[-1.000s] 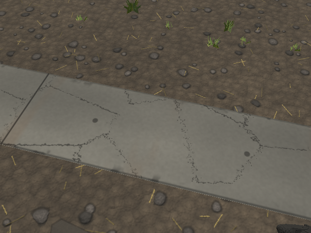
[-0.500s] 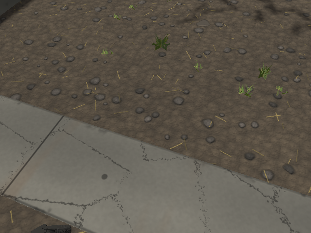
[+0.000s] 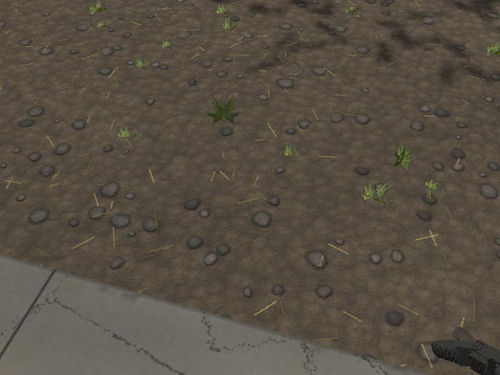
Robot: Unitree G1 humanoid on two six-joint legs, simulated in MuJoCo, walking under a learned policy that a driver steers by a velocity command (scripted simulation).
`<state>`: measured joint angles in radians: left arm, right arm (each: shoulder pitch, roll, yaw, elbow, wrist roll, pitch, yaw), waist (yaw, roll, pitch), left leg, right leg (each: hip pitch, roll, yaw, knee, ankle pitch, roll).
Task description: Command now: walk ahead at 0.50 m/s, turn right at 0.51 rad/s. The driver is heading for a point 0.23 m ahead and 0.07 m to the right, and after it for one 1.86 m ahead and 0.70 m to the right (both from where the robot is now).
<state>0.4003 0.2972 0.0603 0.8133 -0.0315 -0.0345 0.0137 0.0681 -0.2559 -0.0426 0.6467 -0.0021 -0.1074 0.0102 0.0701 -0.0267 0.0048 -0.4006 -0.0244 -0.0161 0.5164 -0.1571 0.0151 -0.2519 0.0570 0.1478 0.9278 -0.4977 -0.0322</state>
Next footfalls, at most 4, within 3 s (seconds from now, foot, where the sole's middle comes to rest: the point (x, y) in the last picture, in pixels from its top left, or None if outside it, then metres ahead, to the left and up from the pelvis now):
0.42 right None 0.36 -0.19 -0.77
1.06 left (302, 297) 0.77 -0.09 -0.88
1.54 right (402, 256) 0.94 -0.42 -0.88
2.02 left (373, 174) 1.30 -0.36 -0.88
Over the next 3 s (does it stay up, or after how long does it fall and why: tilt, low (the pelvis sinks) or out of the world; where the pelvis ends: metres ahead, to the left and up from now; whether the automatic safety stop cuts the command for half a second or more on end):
stays up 1.53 -0.66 -0.10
